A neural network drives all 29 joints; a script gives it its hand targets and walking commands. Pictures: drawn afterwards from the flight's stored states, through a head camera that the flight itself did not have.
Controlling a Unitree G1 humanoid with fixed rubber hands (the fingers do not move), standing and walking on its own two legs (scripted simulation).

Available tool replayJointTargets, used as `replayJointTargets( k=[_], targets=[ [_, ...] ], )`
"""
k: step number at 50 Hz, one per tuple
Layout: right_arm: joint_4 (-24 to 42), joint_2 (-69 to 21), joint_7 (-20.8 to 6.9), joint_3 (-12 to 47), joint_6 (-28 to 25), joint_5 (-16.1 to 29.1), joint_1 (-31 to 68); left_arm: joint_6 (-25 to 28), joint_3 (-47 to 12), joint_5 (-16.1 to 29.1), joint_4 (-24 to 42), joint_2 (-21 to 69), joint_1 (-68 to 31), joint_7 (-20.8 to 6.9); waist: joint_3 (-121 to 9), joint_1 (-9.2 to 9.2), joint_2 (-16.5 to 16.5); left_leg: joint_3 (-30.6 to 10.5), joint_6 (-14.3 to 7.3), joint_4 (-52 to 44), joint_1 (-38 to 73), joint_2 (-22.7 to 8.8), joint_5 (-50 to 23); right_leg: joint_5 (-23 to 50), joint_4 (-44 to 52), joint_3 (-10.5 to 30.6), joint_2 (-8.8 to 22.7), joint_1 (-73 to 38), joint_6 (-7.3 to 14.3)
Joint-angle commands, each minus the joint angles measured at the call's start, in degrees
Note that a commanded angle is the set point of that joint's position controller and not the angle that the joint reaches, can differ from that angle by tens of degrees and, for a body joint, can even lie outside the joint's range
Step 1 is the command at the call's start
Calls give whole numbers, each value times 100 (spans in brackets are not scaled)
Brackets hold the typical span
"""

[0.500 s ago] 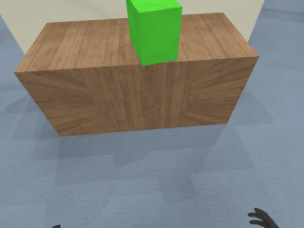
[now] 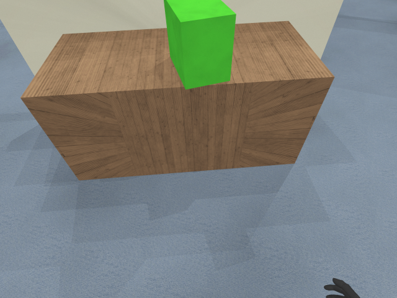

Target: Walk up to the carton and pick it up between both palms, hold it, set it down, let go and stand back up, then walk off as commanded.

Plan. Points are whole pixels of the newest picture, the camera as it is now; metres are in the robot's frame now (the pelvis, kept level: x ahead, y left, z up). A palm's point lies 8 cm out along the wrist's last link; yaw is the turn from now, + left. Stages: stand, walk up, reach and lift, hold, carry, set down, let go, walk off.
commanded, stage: stand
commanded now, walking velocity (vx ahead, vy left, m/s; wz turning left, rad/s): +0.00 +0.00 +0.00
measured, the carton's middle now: (197, 39) +1.11 +0.01 +0.00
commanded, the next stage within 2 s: none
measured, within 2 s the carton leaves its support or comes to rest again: neither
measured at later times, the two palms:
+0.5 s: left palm out of the picture +0.10 +0.30 -0.10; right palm out of the picture +0.13 -0.29 -0.09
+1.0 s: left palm out of the picture +0.10 +0.31 -0.10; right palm out of the picture +0.13 -0.28 -0.09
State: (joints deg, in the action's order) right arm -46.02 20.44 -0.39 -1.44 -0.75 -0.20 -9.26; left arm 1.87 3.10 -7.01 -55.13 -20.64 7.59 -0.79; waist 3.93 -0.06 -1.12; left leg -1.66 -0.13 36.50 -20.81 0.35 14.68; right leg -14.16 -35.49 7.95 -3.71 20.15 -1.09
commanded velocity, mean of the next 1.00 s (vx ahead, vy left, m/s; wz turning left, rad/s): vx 0.00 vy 0.00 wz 0.00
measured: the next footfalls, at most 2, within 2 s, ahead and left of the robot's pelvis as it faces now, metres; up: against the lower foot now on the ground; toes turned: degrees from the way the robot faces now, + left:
none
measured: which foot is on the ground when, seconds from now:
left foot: down 0.00-1.00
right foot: down 0.00-1.00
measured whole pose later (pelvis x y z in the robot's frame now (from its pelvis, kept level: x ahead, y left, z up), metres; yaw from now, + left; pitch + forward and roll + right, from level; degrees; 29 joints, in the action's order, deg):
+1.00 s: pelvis +0.00 +0.00 +0.00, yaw +0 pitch +0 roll -1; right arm -46.0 19.6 -0.5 -1.1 -0.7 -0.2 -9.6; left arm 1.9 3.1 -7.0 -55.9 -20.6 7.6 -0.8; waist 1.6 -0.1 -1.1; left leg -1.7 -0.2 35.3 -20.8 0.3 14.4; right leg -13.5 -33.6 8.0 -3.6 19.8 -1.3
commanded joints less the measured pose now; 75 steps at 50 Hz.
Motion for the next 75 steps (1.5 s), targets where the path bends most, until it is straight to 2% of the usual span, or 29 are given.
replayJointTargets(
  k=[1, 3, 8, 10, 12, 15, 19, 21, 23, 29, 30, 33, 37, 40, 41, 43, 46, 48, 49, 50, 51, 60, 63, 64, 65, 67, 68, 71, 75],
  targets=[
    [-114, 1228, 42, -219, -181, -51, 440, 153, 101, 748, 293, -1040, -257, 33, -1356, 150, 547, -545, -374, -1091, 1020, -599, -83, 286, 1214, 674, 861, -609, 413],
    [-160, 1278, 53, -286, -163, -13, 109, 156, 116, 642, 377, -1220, -434, 41, -1441, -87, 422, -459, -257, -926, 1211, -460, -220, 408, 1358, 724, 942, -521, 399],
    [-173, 1185, 21, -218, -122, 13, 148, 139, 122, 679, 282, -1188, -207, 63, -1583, -9, 652, -445, -293, -848, 1313, -583, -293, 620, 1315, 738, 989, -618, 387],
    [-75, 1150, 51, -161, -140, -24, 204, 197, 108, 677, 361, -1181, -429, 98, -1387, -45, 208, -506, -343, -996, 1307, -613, -576, 594, 1385, 833, 990, -573, 373],
    [-221, 1196, 55, -206, -153, -51, 39, 167, 143, 642, 279, -1156, -270, 90, -1565, 1, 528, -560, -327, -1041, 1135, -583, -282, 750, 1234, 603, 857, -897, 326],
    [-67, 1077, 44, -181, -157, -59, 184, 173, 142, 628, 335, -1110, -316, 51, -1510, -69, 159, -370, -358, -908, 1319, -605, -179, 259, 1410, 684, 913, -525, 365],
    [-89, 1178, 45, -246, -125, -70, 228, 126, 113, 630, 339, -1223, -267, 61, -1185, 1, 653, -586, -372, -1034, 974, -606, 102, 70, 1432, 700, 884, -351, 349],
    [-133, 1229, 49, -193, -136, -64, 219, 111, 101, 692, 266, -1124, -163, 39, -1179, 61, 278, -552, -322, -1162, 933, -601, 237, -399, 1499, 699, 834, -403, 298],
    [-91, 931, 44, -129, -147, -45, 121, 103, 147, 648, 306, -1273, -254, 91, -1099, -60, 657, -536, -320, -1025, 967, -561, 172, -312, 1673, 752, 832, -400, 284],
    [-102, 1106, 45, -219, -112, -52, 144, 116, 117, 681, 269, -1179, -157, 86, -1477, -11, 307, -489, -362, -1016, 1118, -570, -346, 172, 1464, 679, 855, -611, 299],
    [-45, 1062, 21, -165, -99, -38, 222, 106, 184, 627, 299, -1307, -282, 64, -1280, 17, 733, -439, -283, -1017, 984, -545, 36, -191, 1544, 643, 793, -460, 248],
    [-157, 1167, 14, -212, -172, -87, 138, 135, 127, 712, 372, -1106, -271, 38, -1482, 22, 72, -607, -378, -1149, 999, -665, 130, 41, 1352, 638, 821, -555, 266],
    [-95, 1064, -4, -178, -168, -60, 227, 141, 62, 632, 207, -1091, -240, 64, -1424, 49, 579, -604, -368, -1180, 1045, -608, -213, 420, 1238, 505, 761, -733, 296],
    [-114, 1109, 29, -232, -198, -75, 193, 115, 138, 724, 217, -1124, -151, 55, -1508, 127, 149, -607, -403, -1160, 1007, -663, -362, 527, 1259, 558, 790, -862, 334],
    [-112, 1035, 50, -149, -146, -44, 129, 121, 118, 696, 272, -1131, -441, 32, -1483, -72, 532, -544, -341, -1220, 1088, -658, -355, 565, 1254, 545, 802, -730, 286],
    [-93, 1197, 90, -246, -145, -124, 150, 139, 43, 693, 260, -953, -177, 20, -1381, 73, 21, -741, -372, -1315, 1040, -767, 24, 364, 1183, 460, 785, -707, 315],
    [-135, 1165, 40, -211, -154, -71, 213, 148, 132, 666, 278, -1182, -294, 66, -1450, 110, 464, -624, -320, -1293, 939, -672, -32, 335, 1172, 450, 778, -761, 274],
    [-192, 1230, 36, -246, -141, -62, 203, 148, 82, 666, 166, -1097, -83, 60, -1184, 139, 291, -464, -281, -1236, 996, -606, 199, 122, 1353, 649, 866, -480, 305],
    [-175, 1211, 30, -278, -106, -36, 75, 135, 105, 669, 214, -1275, -138, 88, -1283, -12, 549, -577, -310, -1241, 1012, -597, 212, 91, 1380, 671, 877, -563, 301],
    [-141, 1190, 26, -213, -158, -75, 147, 115, 96, 726, 267, -1013, -221, 61, -1499, 97, 267, -611, -353, -1202, 1081, -720, 113, 98, 1300, 615, 859, -611, 317],
    [-60, 1062, 23, -212, -169, -40, 251, 125, 49, 662, 254, -1154, -357, 61, -1411, -49, 244, -637, -334, -1289, 1056, -699, 112, 43, 1376, 583, 871, -525, 269],
    [-125, 1213, -6, -223, -205, -105, 221, 114, 83, 718, 247, -1027, -42, 48, -1432, 126, 77, -836, -378, -1438, 895, -767, 25, 243, 1101, 482, 807, -723, 323],
    [-129, 1227, 7, -229, -185, -82, 292, 111, 89, 685, 216, -1065, -144, 62, -1377, 172, 326, -547, -278, -1197, 1032, -605, -404, 495, 1216, 585, 868, -690, 325],
    [-91, 1214, 18, -256, -165, -86, 244, 108, 133, 628, 256, -1223, -212, 60, -1500, -30, 433, -523, -252, -1092, 1189, -570, -81, 249, 1291, 612, 856, -574, 277],
    [-161, 1202, 33, -271, -131, -82, 170, 114, 66, 667, 195, -1174, -100, 63, -1332, 173, 252, -587, -278, -1233, 1090, -652, -47, 219, 1392, 589, 900, -609, 272],
    [-263, 1184, 40, -321, -109, -70, -33, 96, 90, 647, 83, -1178, 140, 56, -1492, 135, 600, -621, -316, -1272, 1152, -642, -17, 346, 1301, 442, 827, -818, 279],
    [-173, 1080, 43, -252, -143, -14, 92, 130, 104, 660, 132, -1241, -82, 101, -1375, -45, 296, -544, -295, -1246, 1104, -624, -212, 303, 1404, 638, 906, -670, 279],
    [-125, 1113, -3, -252, -160, -71, 171, 132, 84, 658, 224, -1224, -144, 88, -1574, 0, 201, -540, -295, -1138, 1226, -623, -75, 474, 1313, 560, 865, -627, 267],
    [-176, 1137, 24, -263, -164, -33, 120, 155, 67, 641, 181, -1191, -302, 65, -1178, -36, 382, -577, -330, -1087, 998, -570, -79, 197, 1431, 701, 945, -513, 334]
  ],
)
